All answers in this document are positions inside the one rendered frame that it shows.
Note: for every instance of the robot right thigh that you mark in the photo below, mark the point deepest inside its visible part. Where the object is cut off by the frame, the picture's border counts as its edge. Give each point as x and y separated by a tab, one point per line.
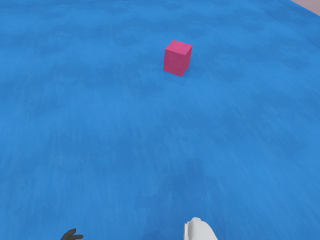
198	230

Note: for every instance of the right robot shin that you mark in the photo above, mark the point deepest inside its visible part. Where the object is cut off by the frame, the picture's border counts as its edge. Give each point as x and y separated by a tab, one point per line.
196	218

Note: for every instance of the carton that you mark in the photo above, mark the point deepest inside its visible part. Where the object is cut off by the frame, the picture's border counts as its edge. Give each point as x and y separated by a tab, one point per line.
177	58

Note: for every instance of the robot left hand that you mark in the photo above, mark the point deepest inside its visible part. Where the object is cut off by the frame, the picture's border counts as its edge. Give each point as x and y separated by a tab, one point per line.
70	235

